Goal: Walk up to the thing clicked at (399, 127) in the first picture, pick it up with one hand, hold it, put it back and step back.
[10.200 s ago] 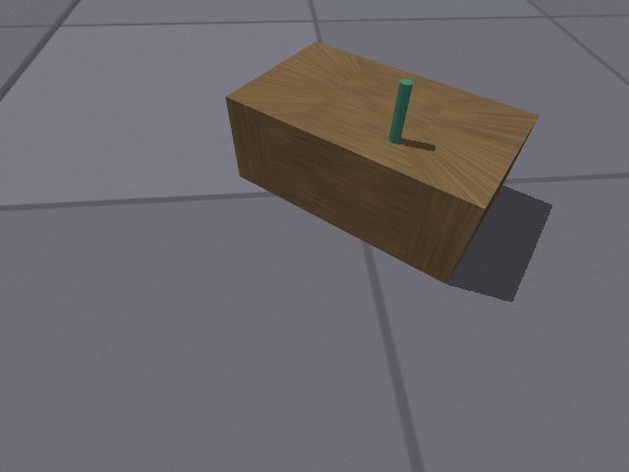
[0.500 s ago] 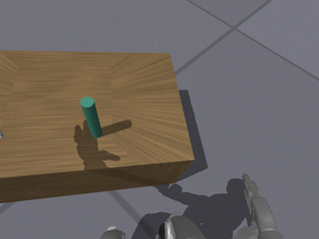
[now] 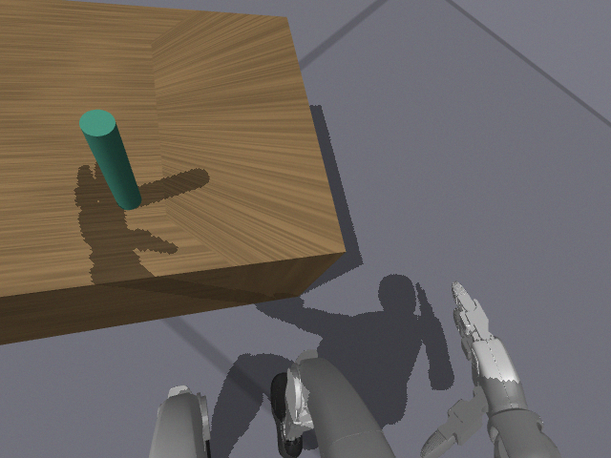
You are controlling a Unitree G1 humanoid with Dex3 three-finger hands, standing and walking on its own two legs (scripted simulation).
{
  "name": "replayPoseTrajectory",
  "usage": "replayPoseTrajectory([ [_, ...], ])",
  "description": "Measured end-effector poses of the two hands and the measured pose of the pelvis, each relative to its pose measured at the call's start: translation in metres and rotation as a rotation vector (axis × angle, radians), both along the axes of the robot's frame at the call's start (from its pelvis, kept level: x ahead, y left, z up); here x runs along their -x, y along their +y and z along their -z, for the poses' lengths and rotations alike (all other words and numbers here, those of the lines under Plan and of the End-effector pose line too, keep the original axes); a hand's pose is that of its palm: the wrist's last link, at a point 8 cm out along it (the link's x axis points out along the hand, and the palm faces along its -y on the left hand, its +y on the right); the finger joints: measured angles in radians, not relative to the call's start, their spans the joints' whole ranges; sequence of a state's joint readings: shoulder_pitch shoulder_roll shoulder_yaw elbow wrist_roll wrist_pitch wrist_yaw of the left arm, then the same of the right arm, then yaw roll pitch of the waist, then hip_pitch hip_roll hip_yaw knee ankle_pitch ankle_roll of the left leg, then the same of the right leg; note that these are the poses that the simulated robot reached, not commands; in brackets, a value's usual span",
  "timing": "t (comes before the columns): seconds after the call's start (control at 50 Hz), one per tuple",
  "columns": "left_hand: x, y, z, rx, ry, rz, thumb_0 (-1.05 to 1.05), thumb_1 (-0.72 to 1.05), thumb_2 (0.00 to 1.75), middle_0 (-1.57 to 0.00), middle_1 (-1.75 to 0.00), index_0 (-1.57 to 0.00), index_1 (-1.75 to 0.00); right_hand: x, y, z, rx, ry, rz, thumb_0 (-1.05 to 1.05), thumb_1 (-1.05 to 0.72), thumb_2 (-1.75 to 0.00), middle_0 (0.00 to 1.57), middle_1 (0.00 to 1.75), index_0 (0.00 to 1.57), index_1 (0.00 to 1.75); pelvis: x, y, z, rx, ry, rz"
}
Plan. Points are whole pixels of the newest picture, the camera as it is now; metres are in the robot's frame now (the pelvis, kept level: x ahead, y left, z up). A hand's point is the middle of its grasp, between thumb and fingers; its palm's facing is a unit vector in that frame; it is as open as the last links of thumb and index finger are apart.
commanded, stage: approach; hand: left
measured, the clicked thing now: (116, 167) +0.55 +0.17 -0.13
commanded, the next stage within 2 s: close in in 0.14 s
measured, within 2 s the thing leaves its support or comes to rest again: neither
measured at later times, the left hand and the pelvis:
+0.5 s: hand (94, 191) +0.52 +0.20 -0.15, palm faces +0.09 -1.00 +0.03, open 17.6 cm; pelvis -0.04 +0.00 -0.10, yaw -2 degrees
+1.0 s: hand (125, 191) +0.53 +0.16 -0.16, palm faces +0.09 -1.00 +0.02, open 17.5 cm; pelvis -0.03 +0.00 -0.10, yaw -2 degrees
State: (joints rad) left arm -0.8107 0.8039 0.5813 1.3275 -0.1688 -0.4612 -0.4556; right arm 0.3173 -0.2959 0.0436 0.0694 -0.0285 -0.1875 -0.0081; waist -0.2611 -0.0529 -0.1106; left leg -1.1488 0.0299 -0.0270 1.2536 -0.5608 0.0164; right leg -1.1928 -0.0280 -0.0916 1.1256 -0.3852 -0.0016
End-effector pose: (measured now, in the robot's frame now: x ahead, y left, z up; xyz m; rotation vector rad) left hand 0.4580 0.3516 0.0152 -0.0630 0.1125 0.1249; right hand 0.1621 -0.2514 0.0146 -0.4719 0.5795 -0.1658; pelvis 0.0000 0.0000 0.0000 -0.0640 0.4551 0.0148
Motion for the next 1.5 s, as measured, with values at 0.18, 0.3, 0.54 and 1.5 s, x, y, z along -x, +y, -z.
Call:
replayPoseTrajectory([
  [0.18,-0.02,-0.042,0.091,0.007,-0.002,0.032,-0.02,-0.61,0.04,-0.06,-0.05,-0.06,-0.07,0.022,-0.006,0.012,0.128,0.03,-0.006,-0.01,0.53,-0.05,0.06,0.06,0.06,0.05,0.015,0.001,0.042,0.024,0.081,0.01],
  [0.3,-0.032,-0.068,0.132,-0.01,-0.01,0.052,-0.02,-0.61,0.05,-0.06,-0.06,-0.05,-0.07,0.034,-0.002,0.03,0.154,0.037,-0.005,-0.01,0.52,-0.05,0.06,0.06,0.06,0.05,0.024,0.002,0.071,0.031,0.124,0.017],
  [0.54,-0.041,-0.1,0.163,-0.038,-0.06,0.036,-0.02,-0.59,0.03,-0.06,-0.06,-0.07,-0.06,0.044,-0.007,0.035,0.213,0.001,-0.011,-0.01,0.52,-0.05,0.07,0.06,0.06,0.05,0.036,-0.002,0.106,0.022,0.156,0.02],
  [1.5,-0.066,-0.138,0.176,-0.062,-0.04,0.014,-0.02,-0.54,0.21,-0.53,-0.4,-0.54,-0.4,0.036,0.004,0.001,0.279,-0.035,-0.022,0.0,0.5,-0.05,0.07,0.06,0.06,0.05,0.033,0.004,0.11,0.027,0.173,0.024],
])
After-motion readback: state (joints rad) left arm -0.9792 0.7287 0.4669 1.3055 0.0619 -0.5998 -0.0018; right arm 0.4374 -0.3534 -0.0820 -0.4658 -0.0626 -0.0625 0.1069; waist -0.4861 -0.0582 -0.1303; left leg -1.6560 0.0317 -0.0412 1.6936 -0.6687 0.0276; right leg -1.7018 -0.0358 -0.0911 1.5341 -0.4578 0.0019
